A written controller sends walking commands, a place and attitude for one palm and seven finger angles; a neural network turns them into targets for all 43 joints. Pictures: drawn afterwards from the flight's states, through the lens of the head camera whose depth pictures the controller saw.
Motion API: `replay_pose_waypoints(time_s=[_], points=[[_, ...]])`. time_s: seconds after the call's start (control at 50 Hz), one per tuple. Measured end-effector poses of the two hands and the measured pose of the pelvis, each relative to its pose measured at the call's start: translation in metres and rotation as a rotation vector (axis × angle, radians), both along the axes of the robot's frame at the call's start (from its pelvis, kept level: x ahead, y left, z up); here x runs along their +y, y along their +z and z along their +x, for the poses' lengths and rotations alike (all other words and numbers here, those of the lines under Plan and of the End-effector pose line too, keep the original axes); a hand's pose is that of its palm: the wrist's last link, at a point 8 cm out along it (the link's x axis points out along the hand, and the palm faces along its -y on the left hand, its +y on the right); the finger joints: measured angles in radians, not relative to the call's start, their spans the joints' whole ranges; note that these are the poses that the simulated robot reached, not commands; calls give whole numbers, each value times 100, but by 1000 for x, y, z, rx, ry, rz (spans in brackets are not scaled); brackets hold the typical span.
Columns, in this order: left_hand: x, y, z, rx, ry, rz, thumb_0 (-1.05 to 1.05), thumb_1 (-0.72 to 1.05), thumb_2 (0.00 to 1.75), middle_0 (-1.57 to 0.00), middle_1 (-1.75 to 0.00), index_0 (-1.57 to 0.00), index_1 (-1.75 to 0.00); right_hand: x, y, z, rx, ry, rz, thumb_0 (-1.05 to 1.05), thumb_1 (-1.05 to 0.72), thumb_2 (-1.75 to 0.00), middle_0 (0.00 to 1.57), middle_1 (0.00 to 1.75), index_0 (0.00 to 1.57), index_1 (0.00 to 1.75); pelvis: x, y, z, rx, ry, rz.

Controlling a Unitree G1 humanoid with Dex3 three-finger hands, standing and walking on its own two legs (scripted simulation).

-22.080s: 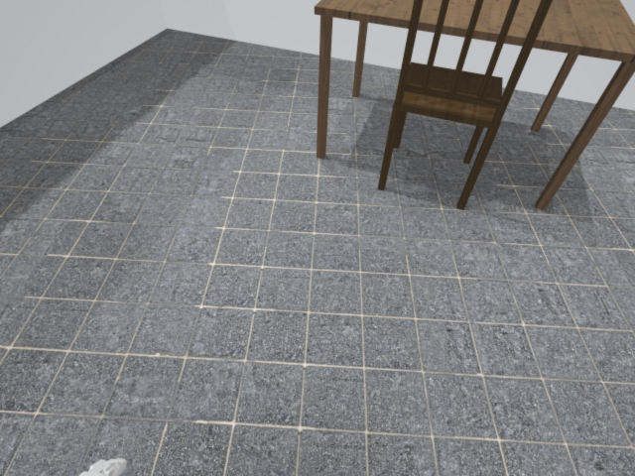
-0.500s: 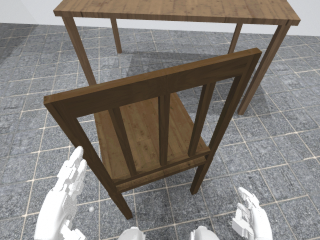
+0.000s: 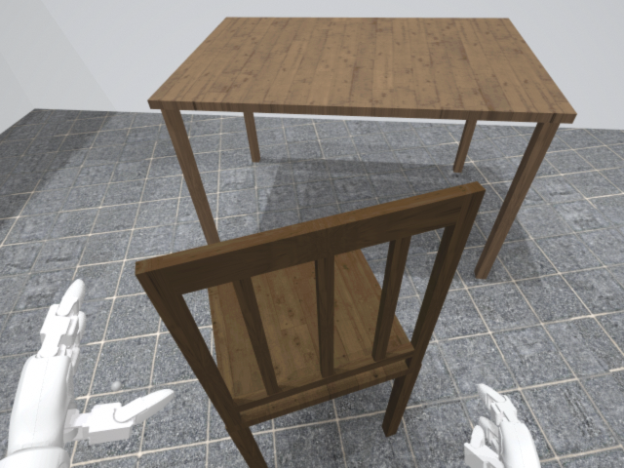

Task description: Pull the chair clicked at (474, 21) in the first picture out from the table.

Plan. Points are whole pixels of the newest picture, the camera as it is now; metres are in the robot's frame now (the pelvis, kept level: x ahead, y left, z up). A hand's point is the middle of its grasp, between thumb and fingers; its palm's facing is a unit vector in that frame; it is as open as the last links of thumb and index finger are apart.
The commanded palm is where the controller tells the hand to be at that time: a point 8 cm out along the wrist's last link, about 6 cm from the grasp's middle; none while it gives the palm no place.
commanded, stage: draw the hand back to the body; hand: left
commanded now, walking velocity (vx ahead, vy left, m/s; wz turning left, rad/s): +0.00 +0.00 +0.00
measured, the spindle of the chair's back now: (325, 325) +0.34 +0.02 -0.04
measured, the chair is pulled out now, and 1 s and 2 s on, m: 0.60 0.60 0.60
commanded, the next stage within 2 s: step back with the hand held close in 0.70 s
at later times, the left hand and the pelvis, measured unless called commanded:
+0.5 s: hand (68, 315) +0.21 +0.26 +0.17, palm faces +0.47 -0.78 -0.42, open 7.8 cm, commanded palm +0.16 +0.30 +0.19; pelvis +0.01 +0.00 +0.01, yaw -1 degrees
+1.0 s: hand (63, 322) +0.20 +0.26 +0.17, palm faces +0.41 -0.79 -0.46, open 7.4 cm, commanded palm +0.14 +0.30 +0.19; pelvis -0.01 +0.01 +0.01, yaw -3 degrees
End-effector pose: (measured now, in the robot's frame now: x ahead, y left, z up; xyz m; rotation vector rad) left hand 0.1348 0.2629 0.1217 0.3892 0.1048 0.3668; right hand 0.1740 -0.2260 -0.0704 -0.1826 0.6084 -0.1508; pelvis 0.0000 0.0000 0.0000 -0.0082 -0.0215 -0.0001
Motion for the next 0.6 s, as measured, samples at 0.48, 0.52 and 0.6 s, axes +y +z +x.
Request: replay_pose_waypoints(time_s=[0.48, 0.52, 0.6], points=[[34, 67, 32, -205, 76, 144, 1, 81, 86, -20, -28, -20, -28, 0, -1, 14, 60, 20, 35, 2, -90, -90, 20, 30, 20, 30, -1, 12, 15, -33, -24, -1], [32, 63, 32, -190, 66, 130, 1, 83, 87, -20, -29, -20, -29, -3, -1, 11, 66, 12, 29, 2, -90, -90, 20, 30, 20, 30, 0, 12, 15, -33, -25, 0], [30, 59, 30, -177, 50, 122, 2, 86, 89, -21, -29, -21, -29, -6, 0, 6, 68, 0, 18, 2, -90, -90, 20, 30, 20, 30, 0, 12, 13, -37, -27, -1]])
